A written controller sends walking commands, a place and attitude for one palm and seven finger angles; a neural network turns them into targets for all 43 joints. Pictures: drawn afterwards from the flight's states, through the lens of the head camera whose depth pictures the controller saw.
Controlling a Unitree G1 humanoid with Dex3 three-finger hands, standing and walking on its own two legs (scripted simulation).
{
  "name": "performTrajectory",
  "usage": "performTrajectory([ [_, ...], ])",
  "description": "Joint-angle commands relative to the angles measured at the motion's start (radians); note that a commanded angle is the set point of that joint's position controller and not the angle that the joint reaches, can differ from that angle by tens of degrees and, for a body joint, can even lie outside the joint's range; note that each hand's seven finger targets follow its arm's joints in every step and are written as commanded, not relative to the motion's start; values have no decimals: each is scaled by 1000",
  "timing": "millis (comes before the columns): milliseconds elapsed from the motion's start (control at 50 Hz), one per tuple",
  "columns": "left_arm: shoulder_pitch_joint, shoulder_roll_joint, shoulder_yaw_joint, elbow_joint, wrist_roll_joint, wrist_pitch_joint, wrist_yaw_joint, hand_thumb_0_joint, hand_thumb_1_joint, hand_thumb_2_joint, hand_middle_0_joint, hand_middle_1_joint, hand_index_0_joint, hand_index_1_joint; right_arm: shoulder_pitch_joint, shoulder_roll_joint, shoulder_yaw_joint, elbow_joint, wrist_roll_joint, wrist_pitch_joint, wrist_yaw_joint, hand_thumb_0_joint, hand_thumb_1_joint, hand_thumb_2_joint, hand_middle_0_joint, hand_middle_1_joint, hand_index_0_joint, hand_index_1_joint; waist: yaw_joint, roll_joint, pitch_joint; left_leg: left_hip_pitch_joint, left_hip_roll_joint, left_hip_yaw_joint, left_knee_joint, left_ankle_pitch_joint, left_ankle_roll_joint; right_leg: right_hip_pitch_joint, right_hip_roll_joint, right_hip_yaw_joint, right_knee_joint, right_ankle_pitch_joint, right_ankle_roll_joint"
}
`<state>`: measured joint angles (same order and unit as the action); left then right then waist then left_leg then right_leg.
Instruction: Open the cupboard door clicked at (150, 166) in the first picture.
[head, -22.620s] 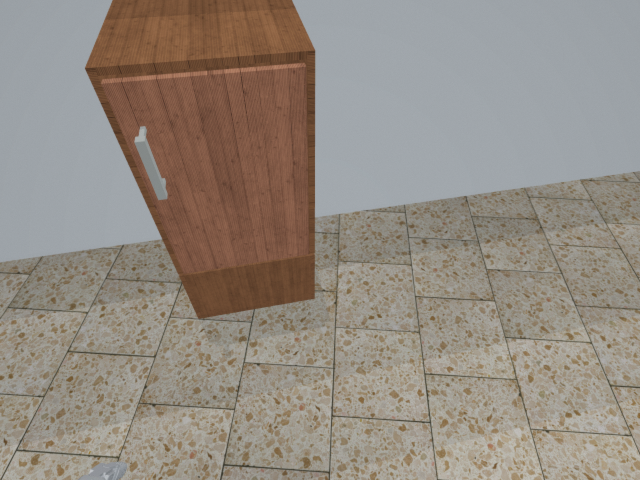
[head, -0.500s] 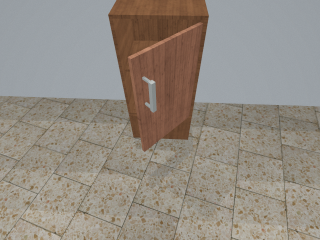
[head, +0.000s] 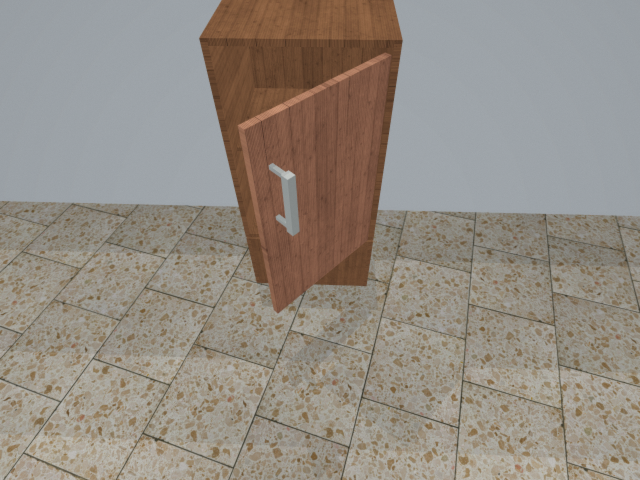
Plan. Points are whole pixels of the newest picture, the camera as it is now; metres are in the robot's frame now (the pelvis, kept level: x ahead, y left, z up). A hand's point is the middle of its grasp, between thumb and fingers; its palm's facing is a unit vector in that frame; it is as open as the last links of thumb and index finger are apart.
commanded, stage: look to check the result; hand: left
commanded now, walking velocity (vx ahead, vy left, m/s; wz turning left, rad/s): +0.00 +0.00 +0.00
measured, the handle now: (284, 200) +0.61 +0.11 -0.05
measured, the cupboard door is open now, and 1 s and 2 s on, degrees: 47 47 47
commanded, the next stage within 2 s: walk to a spot facing it in 0.40 s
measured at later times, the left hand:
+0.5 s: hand out of the picture +0.01 +0.17 -0.17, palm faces +0.05 -0.98 -0.20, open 7.4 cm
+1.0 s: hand out of the picture +0.07 +0.20 -0.17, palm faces -0.12 -0.95 -0.30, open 7.4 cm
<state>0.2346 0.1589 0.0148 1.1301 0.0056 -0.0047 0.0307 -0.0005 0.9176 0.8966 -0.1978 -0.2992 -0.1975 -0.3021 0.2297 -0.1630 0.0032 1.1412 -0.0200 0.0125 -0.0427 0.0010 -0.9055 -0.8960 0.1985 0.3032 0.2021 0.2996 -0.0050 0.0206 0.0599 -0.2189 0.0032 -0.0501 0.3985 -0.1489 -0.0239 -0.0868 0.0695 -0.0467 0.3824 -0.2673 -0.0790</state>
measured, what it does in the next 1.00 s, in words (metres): stands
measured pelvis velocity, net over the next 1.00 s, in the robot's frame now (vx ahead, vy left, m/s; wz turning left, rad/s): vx -0.01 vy -0.01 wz -0.20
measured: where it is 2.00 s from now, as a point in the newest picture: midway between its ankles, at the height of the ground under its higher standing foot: outside the picture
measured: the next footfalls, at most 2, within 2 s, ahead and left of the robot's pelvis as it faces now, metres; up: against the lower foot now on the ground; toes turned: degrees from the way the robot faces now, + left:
left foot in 1.46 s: +0.09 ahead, +0.13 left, +0.00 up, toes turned -30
right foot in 1.68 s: -0.02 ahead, -0.16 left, +0.00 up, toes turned -36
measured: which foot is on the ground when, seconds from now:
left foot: down 0.00-0.96, up 0.98-1.00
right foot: down 0.00-1.00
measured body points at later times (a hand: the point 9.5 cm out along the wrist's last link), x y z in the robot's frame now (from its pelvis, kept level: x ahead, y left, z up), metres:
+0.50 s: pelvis +0.01 +0.00 +0.00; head +0.02 -0.01 +0.45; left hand +0.00 +0.22 -0.16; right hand +0.02 -0.22 -0.17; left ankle +0.04 +0.14 -0.74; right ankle -0.04 -0.06 -0.74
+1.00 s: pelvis -0.01 -0.01 -0.02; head +0.03 -0.05 +0.43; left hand +0.08 +0.25 -0.15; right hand -0.02 -0.26 -0.18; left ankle +0.04 +0.13 -0.73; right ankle -0.04 -0.07 -0.74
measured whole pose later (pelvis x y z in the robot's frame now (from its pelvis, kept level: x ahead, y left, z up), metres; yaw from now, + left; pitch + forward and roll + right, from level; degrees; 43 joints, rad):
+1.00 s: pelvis -0.01 -0.01 -0.02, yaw -12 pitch +0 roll +2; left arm 0.22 0.22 0.09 0.98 0.03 0.04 -0.01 0.00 0.91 0.90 -0.20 -0.30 -0.20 -0.30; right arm 0.20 -0.22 -0.06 0.99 -0.03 0.04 -0.05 0.00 -0.90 -0.90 0.20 0.30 0.20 0.30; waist 0.02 0.03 0.10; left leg -0.36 0.08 0.10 0.70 -0.36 -0.03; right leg -0.28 0.06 0.00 0.65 -0.36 -0.07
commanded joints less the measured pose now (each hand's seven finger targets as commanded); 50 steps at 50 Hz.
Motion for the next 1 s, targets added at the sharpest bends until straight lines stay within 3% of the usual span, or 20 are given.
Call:
performTrajectory([
  [0, 69, 119, 17, -22, -3, -11, 13, 0, 900, 900, -200, -300, -200, -300, 55, -87, -16, -23, 1, -10, -4, 0, -900, -900, 200, 300, 200, 300, -2, -17, -10, 61, 77, -34, -10, 129, 45, -77, -171, 121, -104, 196, 36],
  [500, 98, 107, 16, -12, -3, -14, 14, 0, 900, 900, -200, -300, -200, -300, 65, -80, -16, -19, 2, -14, -6, 0, -900, -900, 200, 300, 200, 300, 2, -28, 11, 58, 79, -37, -17, 127, 49, -73, -168, 117, -107, 190, 37],
  [660, 64, 141, 64, -79, 8, 24, 3, 0, 900, 900, -200, -300, -200, -300, 67, -111, -55, -71, -1, 11, -21, 0, -900, -900, 200, 300, 200, 300, -4, -36, 6, 12, 111, 38, 84, 24, 38, -141, -164, 213, -14, 238, 2],
  [700, 50, 147, 74, -102, 10, 30, -4, 0, 900, 900, -200, -300, -200, -300, 61, -119, -65, -96, -4, 13, -22, 0, -900, -900, 200, 300, 200, 300, -8, -27, 12, 6, 124, 34, 82, -14, 43, -180, -154, 229, 11, 199, -5],
  [740, 38, 146, 79, -125, 10, 35, -10, 0, 900, 900, -200, -300, -200, -300, 59, -135, -71, -117, -6, 10, -23, 0, -900, -900, 200, 300, 200, 300, -8, 21, 3, 13, 160, 0, 49, -26, 61, -216, -120, 224, 66, 167, 0],
  [780, 35, 139, 82, -145, 11, 39, -17, 0, 900, 900, -200, -300, -200, -300, 60, -167, -82, -138, -8, 7, -24, 0, -900, -900, 200, 300, 200, 300, -5, 95, -16, 30, 229, -70, -6, -61, 103, -259, -69, 190, 163, 87, 16],
  [820, 38, 125, 85, -161, 11, 43, -27, 0, 900, 900, -200, -300, -200, -300, 52, -202, -93, -161, -11, 1, -24, 0, -900, -900, 200, 300, 200, 300, 7, 161, -45, -1, 337, -161, -88, -76, 168, -260, -32, 121, 343, -80, 33],
  [840, 36, 119, 86, -171, 11, 47, -33, 0, 900, 900, -200, -300, -200, -300, 42, -211, -95, -173, -14, -3, -21, 0, -900, -900, 200, 300, 200, 300, 12, 196, -58, -3, 374, -166, -112, -41, 197, -263, -37, 81, 425, -203, 42],
  [860, 29, 114, 87, -182, 12, 49, -36, 0, 900, 900, -200, -300, -200, -300, 36, -213, -96, -188, -16, -5, -21, 0, -900, -900, 200, 300, 200, 300, 13, 175, -68, -5, 391, -155, -102, 5, 208, -255, -57, 80, 455, -254, 44],
  [880, 39, 113, 86, -185, 12, 49, -40, 0, 900, 900, -200, -300, -200, -300, 19, -220, -97, -197, -19, -7, -19, 0, -900, -900, 200, 300, 200, 300, 27, 130, -81, -27, 382, -107, -65, 66, 197, -211, -69, 73, 410, -237, 44],
  [900, 72, 109, 89, -181, 13, 45, -43, 0, 900, 900, -200, -300, -200, -300, -5, -222, -96, -206, -18, -6, -19, 0, -900, -900, 200, 300, 200, 300, 49, 99, -93, -53, 342, -38, 9, 130, 167, -139, -70, 62, 302, -154, 46],
  [920, 132, 136, 97, -169, 17, 40, -40, 0, 900, 900, -200, -300, -200, -300, -45, -212, -96, -227, -10, 0, -17, 0, -900, -900, 200, 300, 200, 300, 83, -6, -79, -140, 258, 38, 148, 52, 105, -52, -92, 120, 109, 32, 39],
  [940, 143, 245, 116, -173, 33, 31, -26, 0, 900, 900, -200, -300, -200, -300, -59, -141, -91, -255, 4, 7, -12, 0, -900, -900, 200, 300, 200, 300, 77, -326, -61, -304, 76, 177, 386, -241, 1, -3, -318, 469, -91, 181, -18],
  [960, 133, 294, 120, -181, 20, 32, -19, 0, 900, 900, -200, -300, -200, -300, -94, -152, -89, -280, 0, 15, -1, 0, -900, -900, 200, 300, 200, 300, 97, -312, -45, -336, 21, 117, 589, -441, -15, -54, -422, 555, -112, 313, -101],
  [980, 103, 254, 120, -190, 20, 31, -8, 0, 900, 900, -200, -300, -200, -300, -114, -156, -96, -263, 0, 22, -5, 0, -900, -900, 200, 300, 200, 300, 72, -226, -23, -362, 36, 25, 691, -399, -6, -64, -364, 541, -71, 394, -117],
])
